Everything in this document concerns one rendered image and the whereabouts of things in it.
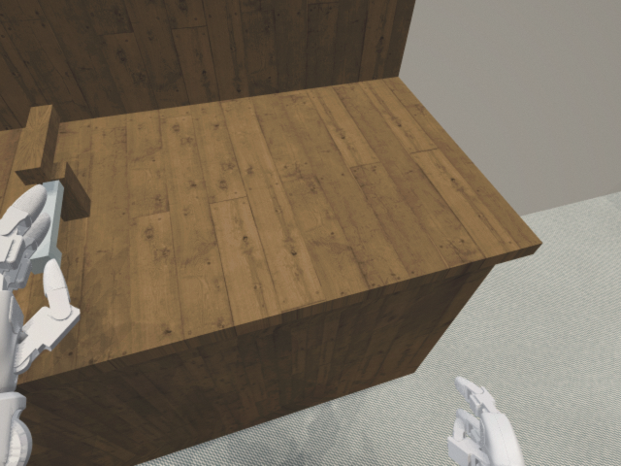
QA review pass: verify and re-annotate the robot right hand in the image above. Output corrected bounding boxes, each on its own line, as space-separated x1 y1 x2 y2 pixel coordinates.
447 377 525 466

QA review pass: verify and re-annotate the robot left hand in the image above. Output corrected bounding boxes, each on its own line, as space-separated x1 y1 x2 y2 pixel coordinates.
0 184 81 393

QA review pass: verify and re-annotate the robot left forearm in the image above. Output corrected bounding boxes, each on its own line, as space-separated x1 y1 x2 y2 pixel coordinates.
0 392 32 466

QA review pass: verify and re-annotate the tap lever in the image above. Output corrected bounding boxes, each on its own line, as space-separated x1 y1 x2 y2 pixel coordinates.
29 180 64 275

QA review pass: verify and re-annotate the counter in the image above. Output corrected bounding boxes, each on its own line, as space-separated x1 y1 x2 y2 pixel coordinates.
0 0 542 466

